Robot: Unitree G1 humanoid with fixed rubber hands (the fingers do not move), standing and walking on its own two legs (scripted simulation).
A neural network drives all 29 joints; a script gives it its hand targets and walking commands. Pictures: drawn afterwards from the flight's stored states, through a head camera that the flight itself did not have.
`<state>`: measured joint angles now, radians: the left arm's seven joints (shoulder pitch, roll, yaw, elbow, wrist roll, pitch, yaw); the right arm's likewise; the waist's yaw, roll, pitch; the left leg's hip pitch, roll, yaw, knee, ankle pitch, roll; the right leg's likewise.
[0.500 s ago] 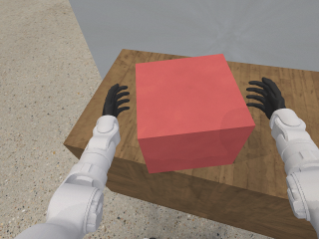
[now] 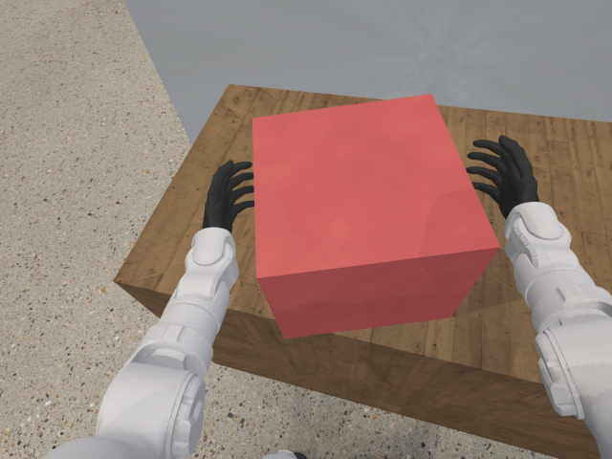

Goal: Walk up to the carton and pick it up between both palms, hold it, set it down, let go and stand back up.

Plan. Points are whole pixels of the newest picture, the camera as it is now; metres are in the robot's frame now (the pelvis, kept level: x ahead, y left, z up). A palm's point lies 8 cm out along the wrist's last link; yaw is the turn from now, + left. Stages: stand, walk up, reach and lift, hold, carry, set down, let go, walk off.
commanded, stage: reach and lift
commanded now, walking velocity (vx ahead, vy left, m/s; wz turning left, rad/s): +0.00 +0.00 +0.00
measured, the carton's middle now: (354, 221) +0.45 +0.03 -0.01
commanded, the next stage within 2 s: none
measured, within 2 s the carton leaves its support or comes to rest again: neither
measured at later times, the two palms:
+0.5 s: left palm (223, 233) +0.37 +0.20 +0.05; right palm (498, 206) +0.44 -0.16 +0.06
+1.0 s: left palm (223, 230) +0.37 +0.20 +0.05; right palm (494, 204) +0.44 -0.15 +0.06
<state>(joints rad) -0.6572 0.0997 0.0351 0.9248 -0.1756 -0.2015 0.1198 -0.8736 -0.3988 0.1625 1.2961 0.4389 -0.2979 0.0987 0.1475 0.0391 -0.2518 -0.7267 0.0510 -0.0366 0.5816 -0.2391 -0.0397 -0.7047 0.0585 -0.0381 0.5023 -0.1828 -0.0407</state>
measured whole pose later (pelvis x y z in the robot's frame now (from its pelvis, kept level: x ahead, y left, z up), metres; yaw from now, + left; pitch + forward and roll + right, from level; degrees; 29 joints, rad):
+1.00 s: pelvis +0.00 -0.01 +0.01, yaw +1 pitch +19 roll -1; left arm -0.67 0.02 0.22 1.05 0.00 -0.31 0.16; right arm -0.86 -0.26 -0.04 1.33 0.16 -0.32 0.02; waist 0.12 0.01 -0.23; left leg -0.63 0.06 -0.02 0.47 -0.18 -0.04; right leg -0.61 0.06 -0.03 0.40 -0.14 -0.05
